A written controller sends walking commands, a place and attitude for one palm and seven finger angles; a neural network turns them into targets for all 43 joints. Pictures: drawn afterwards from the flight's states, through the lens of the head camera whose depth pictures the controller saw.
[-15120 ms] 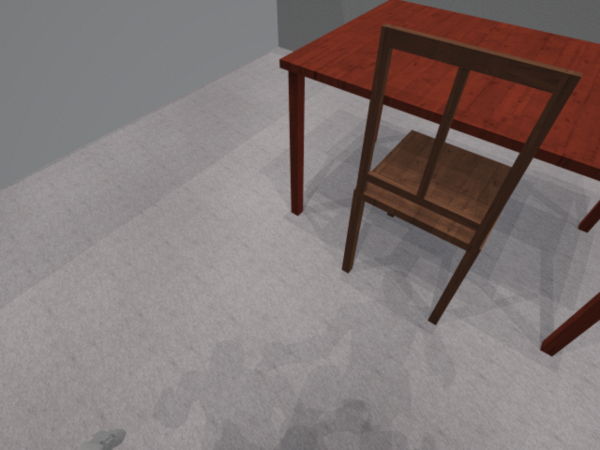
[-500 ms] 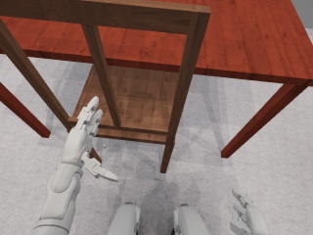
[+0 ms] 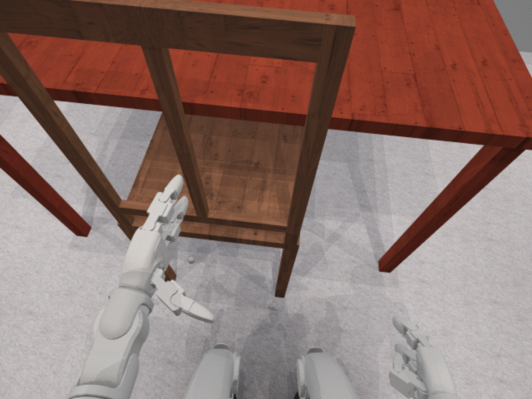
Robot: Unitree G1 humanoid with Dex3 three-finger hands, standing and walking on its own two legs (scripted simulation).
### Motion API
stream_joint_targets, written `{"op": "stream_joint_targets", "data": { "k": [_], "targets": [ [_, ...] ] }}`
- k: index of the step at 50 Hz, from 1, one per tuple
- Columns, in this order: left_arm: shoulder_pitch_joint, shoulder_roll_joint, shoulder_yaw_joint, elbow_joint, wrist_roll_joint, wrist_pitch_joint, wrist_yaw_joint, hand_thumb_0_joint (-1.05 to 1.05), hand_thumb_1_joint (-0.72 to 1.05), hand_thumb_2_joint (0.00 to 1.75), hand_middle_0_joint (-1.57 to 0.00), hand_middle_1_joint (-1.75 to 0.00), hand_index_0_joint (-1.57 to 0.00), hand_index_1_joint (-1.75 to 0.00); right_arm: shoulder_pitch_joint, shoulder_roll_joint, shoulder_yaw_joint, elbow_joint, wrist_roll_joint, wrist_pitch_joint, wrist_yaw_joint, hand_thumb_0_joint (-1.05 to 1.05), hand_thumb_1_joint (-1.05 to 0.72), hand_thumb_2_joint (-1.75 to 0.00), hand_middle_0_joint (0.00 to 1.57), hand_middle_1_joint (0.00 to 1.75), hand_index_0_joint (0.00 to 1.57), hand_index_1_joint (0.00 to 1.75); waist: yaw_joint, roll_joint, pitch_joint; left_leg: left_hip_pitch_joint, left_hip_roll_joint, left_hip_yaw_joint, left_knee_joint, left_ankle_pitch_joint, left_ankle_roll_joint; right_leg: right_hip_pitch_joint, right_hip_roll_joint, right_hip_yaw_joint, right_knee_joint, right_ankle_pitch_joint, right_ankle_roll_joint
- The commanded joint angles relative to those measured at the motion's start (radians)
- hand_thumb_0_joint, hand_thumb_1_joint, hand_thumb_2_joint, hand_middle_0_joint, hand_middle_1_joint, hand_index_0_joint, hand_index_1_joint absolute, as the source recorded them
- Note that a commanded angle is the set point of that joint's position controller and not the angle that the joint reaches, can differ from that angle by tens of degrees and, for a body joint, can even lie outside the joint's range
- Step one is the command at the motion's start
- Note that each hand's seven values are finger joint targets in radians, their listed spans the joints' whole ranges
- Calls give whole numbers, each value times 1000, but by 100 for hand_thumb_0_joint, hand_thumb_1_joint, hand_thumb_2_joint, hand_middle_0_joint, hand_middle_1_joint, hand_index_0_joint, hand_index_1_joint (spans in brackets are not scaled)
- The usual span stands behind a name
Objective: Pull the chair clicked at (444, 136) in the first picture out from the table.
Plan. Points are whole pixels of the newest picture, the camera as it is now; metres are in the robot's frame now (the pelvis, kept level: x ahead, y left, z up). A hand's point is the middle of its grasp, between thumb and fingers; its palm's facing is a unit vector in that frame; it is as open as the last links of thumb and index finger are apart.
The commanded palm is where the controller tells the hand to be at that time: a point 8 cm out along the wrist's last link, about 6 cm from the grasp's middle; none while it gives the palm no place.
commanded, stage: aim the fingers beside a spindle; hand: left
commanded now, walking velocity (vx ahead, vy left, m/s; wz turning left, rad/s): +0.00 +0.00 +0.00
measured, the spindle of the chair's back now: (186, 154) +0.46 +0.14 +0.07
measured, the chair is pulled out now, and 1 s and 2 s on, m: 0.00 0.00 0.00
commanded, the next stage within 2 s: push the fingers through the gap in 0.18 s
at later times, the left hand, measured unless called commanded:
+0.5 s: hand (182, 234) +0.35 +0.13 +0.03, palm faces -0.13 -0.99 -0.05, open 16.9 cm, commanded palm +0.33 +0.19 +0.03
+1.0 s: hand (189, 210) +0.39 +0.13 +0.02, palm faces -0.16 -0.99 -0.03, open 16.9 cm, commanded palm +0.38 +0.18 +0.03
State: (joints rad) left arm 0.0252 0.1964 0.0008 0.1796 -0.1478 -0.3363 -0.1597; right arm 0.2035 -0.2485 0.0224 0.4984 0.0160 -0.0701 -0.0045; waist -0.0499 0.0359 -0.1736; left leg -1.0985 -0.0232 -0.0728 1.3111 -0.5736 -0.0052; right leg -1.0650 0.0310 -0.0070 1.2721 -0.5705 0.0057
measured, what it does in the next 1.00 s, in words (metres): stands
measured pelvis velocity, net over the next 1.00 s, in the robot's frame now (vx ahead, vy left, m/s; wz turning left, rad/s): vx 0.00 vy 0.01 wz -0.01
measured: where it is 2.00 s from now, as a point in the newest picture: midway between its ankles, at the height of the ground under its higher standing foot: outside the picture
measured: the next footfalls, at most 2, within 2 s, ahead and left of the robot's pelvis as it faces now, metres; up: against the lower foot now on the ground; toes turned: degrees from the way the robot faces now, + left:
none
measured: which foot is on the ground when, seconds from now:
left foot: down 0.00-1.00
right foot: down 0.00-1.00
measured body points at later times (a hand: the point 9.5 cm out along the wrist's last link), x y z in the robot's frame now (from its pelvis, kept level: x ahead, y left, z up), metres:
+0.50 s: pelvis +0.00 -0.01 -0.01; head +0.11 +0.00 +0.43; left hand +0.35 +0.19 +0.03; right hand +0.15 -0.25 -0.11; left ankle +0.03 +0.12 -0.62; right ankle +0.02 -0.13 -0.62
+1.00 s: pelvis +0.00 +0.01 -0.01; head +0.12 +0.02 +0.43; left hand +0.39 +0.18 +0.03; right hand +0.13 -0.24 -0.11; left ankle +0.03 +0.12 -0.62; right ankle +0.02 -0.13 -0.62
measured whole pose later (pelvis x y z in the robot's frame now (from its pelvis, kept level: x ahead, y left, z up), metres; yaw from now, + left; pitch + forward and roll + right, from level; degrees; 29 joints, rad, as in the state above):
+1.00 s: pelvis +0.00 +0.01 -0.01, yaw -1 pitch +23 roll -3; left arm -0.33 0.23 0.11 0.49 -0.15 -0.33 -0.18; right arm 0.23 -0.25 0.03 0.56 0.01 -0.04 0.00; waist -0.07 0.04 -0.17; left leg -1.16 -0.02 -0.06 1.33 -0.57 0.01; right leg -1.13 0.03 0.00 1.28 -0.56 0.02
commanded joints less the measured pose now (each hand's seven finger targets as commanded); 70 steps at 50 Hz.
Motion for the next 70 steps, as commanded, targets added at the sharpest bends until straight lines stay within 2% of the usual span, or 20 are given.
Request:
{"op": "stream_joint_targets", "data": {
  "k": [1, 7, 12, 19, 21, 24, 26, 28, 33, 35, 41, 47, 50, 52, 54, 55, 56, 64, 66, 70],
  "targets": [
    [-194, 137, 115, -219, -5, -87, 49, 0, -50, 30, -6, -8, -6, -8, -4, -134, -56, -128, -7, -32, -10, 0, -90, -90, 20, 30, 20, 30, -1, 10, -323, 270, 20, 12, -168, 282, 24, 139, -22, -30, -170, 232, -45],
    [-247, 99, 72, -148, -10, -68, 21, 0, -50, 30, -6, -8, -6, -8, -7, -139, -55, -124, -2, -25, -12, 0, -90, -90, 20, 30, 20, 30, -21, -4, -318, 230, 14, 26, -157, 222, 33, 150, -21, -15, -193, 200, -42],
    [-257, 109, 81, -137, -31, -49, -17, 0, -50, 30, -6, -8, -6, -8, 4, -142, -57, -121, 4, -29, -20, 0, -90, -90, 20, 30, 20, 30, -18, -21, -348, 228, 13, 32, -154, 245, 35, 189, -22, -5, -201, 237, -39],
    [-325, 188, 184, -103, -42, -81, -3, 0, -50, 30, -6, -8, -6, -8, 17, -140, -55, -89, -6, -41, -22, 0, -90, -90, 20, 30, 20, 30, -11, -30, -353, 177, 12, 41, -127, 273, 37, 200, -17, 2, -177, 272, -39],
    [-348, 166, 171, -59, -41, -83, -9, 0, -50, 30, -6, -8, -6, -8, 14, -139, -53, -82, -5, -39, -19, 0, -90, -90, 20, 30, 20, 30, -19, -34, -341, 163, 11, 45, -125, 253, 37, 189, -19, 7, -180, 255, -36],
    [-361, 152, 146, -70, -40, -77, -28, 0, -50, 30, -6, -8, -6, -8, 24, -145, -59, -87, -3, -42, -16, 0, -90, -90, 20, 30, 20, 30, -12, 30, -389, 221, 12, 40, -133, 309, 34, 190, -19, -1, -167, 301, -44],
    [-332, 134, 127, -79, -46, -65, -41, 0, -50, 30, -6, -8, -6, -8, 34, -146, -62, -88, -1, -39, -13, 0, -90, -90, 20, 30, 20, 30, -8, 30, -412, 269, 16, 35, -146, 357, 30, 200, -21, -7, -168, 344, -44],
    [-354, 102, 87, -87, -45, -51, -47, 0, -50, 30, -6, -8, -6, -8, 42, -146, -65, -89, 2, -37, -13, 0, -90, -90, 20, 30, 20, 30, -24, 17, -421, 297, 20, 27, -149, 380, 30, 186, -21, -13, -170, 357, -40],
    [-491, 154, 152, 13, -38, -51, -20, 0, -50, 30, -6, -8, -6, -8, 46, -153, -60, -56, -1, -29, -22, 0, -90, -90, 20, 30, 20, 30, -43, -36, -335, 202, 20, 28, -137, 267, 34, 128, -18, -14, -178, 251, -36],
    [-512, 181, 186, 9, -31, -69, -3, 0, -50, 30, -6, -8, -6, -8, 46, -152, -60, -58, -6, -30, -21, 0, -90, -90, 20, 30, 20, 30, -26, -7, -369, 222, 16, 31, -137, 292, 32, 135, -17, -14, -168, 264, -40],
    [-546, 140, 139, 20, -21, -81, -9, 0, -50, 30, -6, -8, -6, -8, 62, -151, -62, -57, -12, -23, -8, 0, -90, -90, 20, 30, 20, 30, -28, 54, -448, 313, 22, 16, -141, 387, 20, 127, -19, -24, -147, 325, -45],
    [-622, 151, 154, 124, -20, -52, -13, 0, -50, 30, -6, -8, -6, -8, 76, -158, -62, -42, -6, -4, -10, 0, -90, -90, 20, 30, 20, 30, -47, 4, -383, 259, 24, 15, -151, 315, 23, 103, -15, -26, -167, 267, -43],
    [-674, 160, 169, 133, -15, -62, 0, 0, -50, 30, -6, -8, -6, -8, 84, -159, -62, -38, -9, -3, -9, 0, -90, -90, 20, 30, 20, 30, -51, 6, -404, 279, 24, 12, -150, 320, 23, 89, -13, -29, -166, 259, -43],
    [-709, 158, 165, 106, -12, -83, 11, 0, -50, 30, -6, -8, -6, -8, 88, -156, -64, -36, -13, -4, -8, 0, -90, -90, 20, 30, 20, 30, -44, 48, -432, 321, 25, 4, -153, 353, 16, 83, -14, -31, -158, 273, -47],
    [-743, 145, 151, 117, -4, -93, 23, 0, -50, 30, -6, -8, -6, -8, 94, -158, -65, -29, -17, -3, -5, 0, -90, -90, 20, 30, 20, 30, -57, 63, -453, 345, 27, -1, -145, 379, 15, 59, -13, -34, -150, 280, -46],
    [-757, 167, 170, 127, 1, -99, 29, 0, -50, 30, -6, -8, -6, -8, 101, -158, -64, -22, -19, 0, -4, 0, -90, -90, 20, 30, 20, 30, -55, 57, -449, 352, 30, -5, -148, 387, 10, 57, -12, -37, -149, 282, -47],
    [-741, 134, 147, 151, 4, -97, 30, 0, -50, 30, -6, -8, -6, -8, 104, -156, -65, -21, -21, 2, -1, 0, -90, -90, 20, 30, 20, 30, -59, 43, -453, 343, 27, -2, -147, 380, 13, 64, -11, -36, -151, 282, -45],
    [-806, 170, 196, 303, 20, -83, 39, 0, -50, 30, -6, -8, -6, -8, 123, -161, -62, -14, -22, 30, 7, 0, -90, -90, 20, 30, 20, 30, -67, 7, -410, 247, 19, 20, -146, 329, 23, 93, -8, -26, -161, 276, -45],
    [-831, 183, 209, 283, 21, -94, 40, 0, -50, 30, -6, -8, -6, -8, 125, -161, -64, -16, -23, 33, 10, 0, -90, -90, 20, 30, 20, 30, -59, 22, -443, 256, 18, 22, -146, 326, 21, 106, -8, -22, -160, 274, -45],
    [-893, 213, 229, 277, 21, -129, 38, 0, -50, 30, -6, -8, -6, -8, 133, -161, -64, -8, -28, 29, 9, 0, -90, -90, 20, 30, 20, 30, -67, 33, -479, 262, 18, 27, -133, 346, 24, 125, -7, -11, -158, 307, -44]
  ]
}}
